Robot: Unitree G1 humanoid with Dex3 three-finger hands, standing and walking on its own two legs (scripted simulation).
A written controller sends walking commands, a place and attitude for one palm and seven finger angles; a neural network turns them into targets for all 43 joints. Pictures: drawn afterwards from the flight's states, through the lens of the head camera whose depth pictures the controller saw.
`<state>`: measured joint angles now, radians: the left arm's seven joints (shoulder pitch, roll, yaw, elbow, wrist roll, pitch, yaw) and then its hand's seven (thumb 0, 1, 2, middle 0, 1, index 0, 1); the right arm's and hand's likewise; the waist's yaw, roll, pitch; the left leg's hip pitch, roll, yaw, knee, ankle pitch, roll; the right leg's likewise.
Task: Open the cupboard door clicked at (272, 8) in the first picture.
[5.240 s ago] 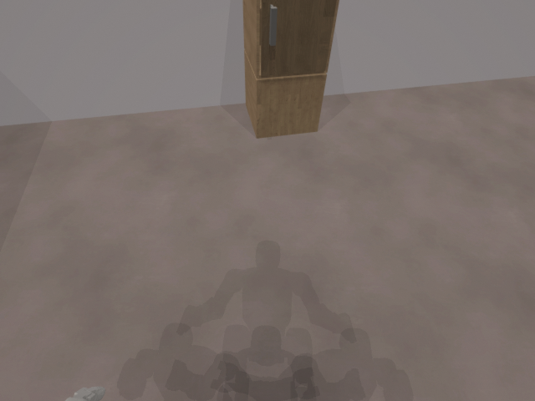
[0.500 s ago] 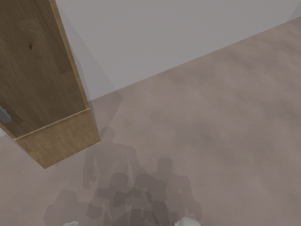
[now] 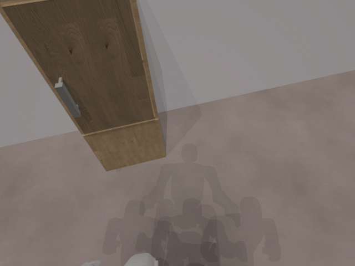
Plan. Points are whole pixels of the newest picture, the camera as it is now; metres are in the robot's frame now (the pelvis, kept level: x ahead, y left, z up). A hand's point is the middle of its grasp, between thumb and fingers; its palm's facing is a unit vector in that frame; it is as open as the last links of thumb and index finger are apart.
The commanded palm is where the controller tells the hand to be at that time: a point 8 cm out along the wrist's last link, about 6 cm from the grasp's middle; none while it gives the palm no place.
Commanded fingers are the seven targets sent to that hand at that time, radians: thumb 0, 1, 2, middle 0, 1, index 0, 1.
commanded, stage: turn to face it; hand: left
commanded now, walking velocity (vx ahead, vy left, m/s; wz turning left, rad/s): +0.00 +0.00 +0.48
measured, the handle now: (69, 97) +0.71 +0.48 -0.09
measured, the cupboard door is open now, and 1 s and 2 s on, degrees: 0 0 0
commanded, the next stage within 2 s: take the last steps up to it in 0.46 s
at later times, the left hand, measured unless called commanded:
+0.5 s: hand out of the picture +0.01 +0.25 -0.17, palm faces +0.24 -0.93 -0.26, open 7.4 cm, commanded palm none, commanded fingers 0.00 0.90 0.90 -0.20 -0.30 -0.20 -0.30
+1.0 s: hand out of the picture -0.11 +0.21 -0.18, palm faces +0.40 -0.90 -0.20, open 7.3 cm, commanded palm none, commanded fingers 0.00 0.90 0.90 -0.20 -0.30 -0.20 -0.30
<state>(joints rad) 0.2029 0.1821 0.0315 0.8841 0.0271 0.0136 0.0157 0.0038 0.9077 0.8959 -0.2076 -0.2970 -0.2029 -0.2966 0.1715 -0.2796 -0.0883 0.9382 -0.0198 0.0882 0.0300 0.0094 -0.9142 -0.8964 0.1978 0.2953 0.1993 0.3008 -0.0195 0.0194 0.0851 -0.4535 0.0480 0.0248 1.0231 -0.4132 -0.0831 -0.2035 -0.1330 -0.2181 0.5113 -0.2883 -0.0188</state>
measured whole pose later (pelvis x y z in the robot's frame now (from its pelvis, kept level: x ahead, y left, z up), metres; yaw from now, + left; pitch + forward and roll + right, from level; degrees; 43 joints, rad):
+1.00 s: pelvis +0.00 +0.05 +0.00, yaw +18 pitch -1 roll +0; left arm 0.40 0.19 0.05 1.09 0.03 -0.01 0.00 0.00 0.91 0.90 -0.21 -0.30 -0.20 -0.30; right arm 0.28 -0.20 -0.05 1.05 -0.02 0.02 0.03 0.01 -0.91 -0.90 0.20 0.30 0.20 0.30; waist 0.05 -0.02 -0.01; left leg -0.26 0.07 0.11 0.58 -0.34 -0.02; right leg -0.17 -0.11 -0.16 0.42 -0.23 0.03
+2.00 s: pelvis +0.26 +0.15 -0.01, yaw +15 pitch -2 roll -1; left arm 0.25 0.17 0.04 1.07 0.01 0.02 0.03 0.00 0.92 0.90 -0.20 -0.30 -0.20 -0.30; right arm 0.14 -0.14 -0.02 1.03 -0.01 -0.01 -0.02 0.00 -0.92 -0.90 0.20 0.29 0.20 0.30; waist 0.04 -0.02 0.06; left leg -0.31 0.06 0.08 0.55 -0.21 0.01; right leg -0.22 -0.02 -0.13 0.59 -0.35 -0.01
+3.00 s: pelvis +0.23 +0.11 +0.00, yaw +15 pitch -1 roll +0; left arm 0.34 0.14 0.00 1.08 0.02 -0.01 0.02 0.00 0.91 0.90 -0.20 -0.30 -0.20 -0.30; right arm 0.35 -0.12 0.02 1.08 -0.02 -0.01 -0.02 0.01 -0.92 -0.90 0.20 0.30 0.20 0.30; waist 0.00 0.00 0.00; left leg -0.25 0.02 0.03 0.49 -0.22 -0.01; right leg -0.22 0.01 -0.04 0.50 -0.27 -0.03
